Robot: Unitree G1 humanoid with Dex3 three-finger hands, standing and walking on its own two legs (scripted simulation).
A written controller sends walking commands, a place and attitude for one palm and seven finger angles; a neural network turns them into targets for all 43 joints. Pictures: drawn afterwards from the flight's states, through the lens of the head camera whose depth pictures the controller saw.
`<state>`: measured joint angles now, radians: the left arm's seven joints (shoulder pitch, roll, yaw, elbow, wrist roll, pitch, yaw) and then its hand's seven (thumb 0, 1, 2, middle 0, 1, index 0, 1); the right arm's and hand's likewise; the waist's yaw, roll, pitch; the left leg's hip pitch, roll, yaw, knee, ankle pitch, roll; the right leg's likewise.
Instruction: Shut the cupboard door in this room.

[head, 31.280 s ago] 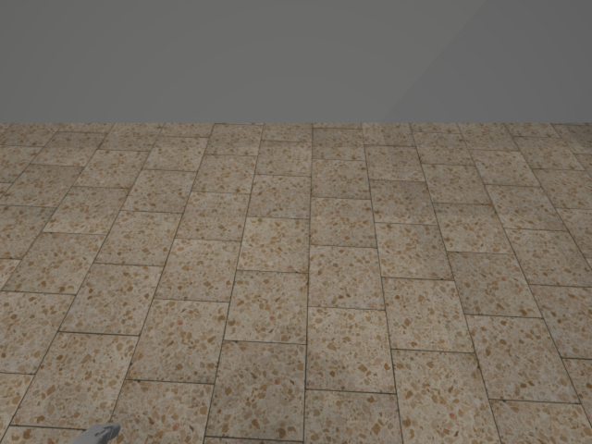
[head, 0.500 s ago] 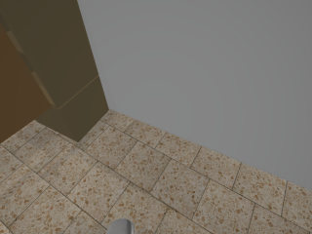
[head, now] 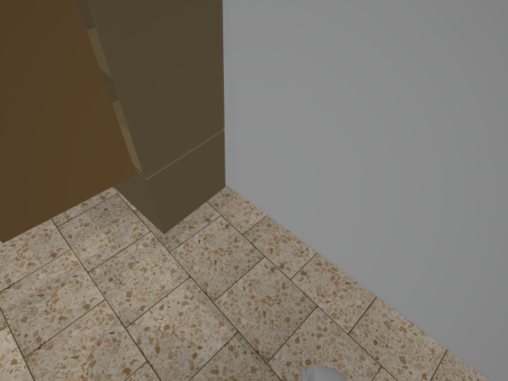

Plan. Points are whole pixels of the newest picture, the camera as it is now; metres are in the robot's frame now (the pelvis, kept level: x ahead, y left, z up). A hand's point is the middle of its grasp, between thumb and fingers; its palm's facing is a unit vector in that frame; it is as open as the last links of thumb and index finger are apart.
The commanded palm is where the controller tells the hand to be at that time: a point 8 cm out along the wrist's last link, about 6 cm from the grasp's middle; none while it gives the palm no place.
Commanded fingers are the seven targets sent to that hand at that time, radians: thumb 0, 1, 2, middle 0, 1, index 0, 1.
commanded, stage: turn to face it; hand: left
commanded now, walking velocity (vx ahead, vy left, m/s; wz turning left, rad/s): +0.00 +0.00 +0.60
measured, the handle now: out of the picture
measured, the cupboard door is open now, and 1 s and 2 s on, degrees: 84 84 84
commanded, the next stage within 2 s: take the last steps up to it in 1.30 s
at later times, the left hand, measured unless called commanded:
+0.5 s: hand out of the picture +0.12 +0.15 -0.15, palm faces +0.27 -0.93 -0.25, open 7.4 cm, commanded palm none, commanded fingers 0.00 0.90 0.90 -0.20 -0.30 -0.20 -0.30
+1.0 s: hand out of the picture -0.03 +0.22 -0.17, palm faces +0.58 -0.78 -0.24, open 7.4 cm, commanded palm none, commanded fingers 0.00 0.90 0.90 -0.20 -0.30 -0.20 -0.30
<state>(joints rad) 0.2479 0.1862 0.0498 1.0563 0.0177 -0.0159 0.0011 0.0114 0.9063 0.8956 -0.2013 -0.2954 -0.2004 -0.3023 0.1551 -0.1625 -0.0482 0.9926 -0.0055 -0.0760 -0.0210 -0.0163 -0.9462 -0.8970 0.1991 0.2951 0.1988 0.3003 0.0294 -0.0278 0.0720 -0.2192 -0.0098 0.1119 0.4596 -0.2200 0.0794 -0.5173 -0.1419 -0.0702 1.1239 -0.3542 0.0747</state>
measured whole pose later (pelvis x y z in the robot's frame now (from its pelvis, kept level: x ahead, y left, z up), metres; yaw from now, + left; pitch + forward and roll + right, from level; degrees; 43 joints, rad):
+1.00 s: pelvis +0.03 +0.00 +0.00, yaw +32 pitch +0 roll -2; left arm 0.19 0.28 0.08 0.95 0.01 0.06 0.01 0.01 0.91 0.90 -0.20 -0.30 -0.20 -0.30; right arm 0.14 -0.20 -0.03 0.92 -0.02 0.02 0.00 0.01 -0.91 -0.90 0.20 0.30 0.20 0.30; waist 0.03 -0.03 0.09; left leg -0.23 -0.03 0.01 0.44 -0.20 0.07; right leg -0.49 -0.10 -0.03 1.11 -0.37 0.11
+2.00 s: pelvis +0.05 +0.03 +0.00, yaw +44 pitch -1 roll +0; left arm 0.37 0.18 0.05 1.13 0.02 0.02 -0.02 0.01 0.91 0.90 -0.20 -0.30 -0.20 -0.30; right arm 0.23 -0.17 -0.05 1.02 -0.02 -0.07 -0.02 -0.02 -0.96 -0.90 0.20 0.30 0.20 0.30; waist 0.04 -0.03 0.03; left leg -0.06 0.02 0.12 0.37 -0.29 0.02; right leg -0.48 -0.11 -0.09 1.03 -0.33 0.03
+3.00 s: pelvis +0.27 +0.20 +0.00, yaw +43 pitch +0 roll -1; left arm 0.22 0.18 0.06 1.07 0.01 0.05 0.03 0.01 0.90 0.90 -0.20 -0.30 -0.20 -0.30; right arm 0.07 -0.14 -0.04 1.04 -0.02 0.00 -0.05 -0.02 -0.94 -0.90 0.20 0.30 0.20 0.30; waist 0.03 -0.02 0.11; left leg -0.25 0.06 0.15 0.46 -0.20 0.03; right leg -0.41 -0.05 -0.02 0.96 -0.48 0.04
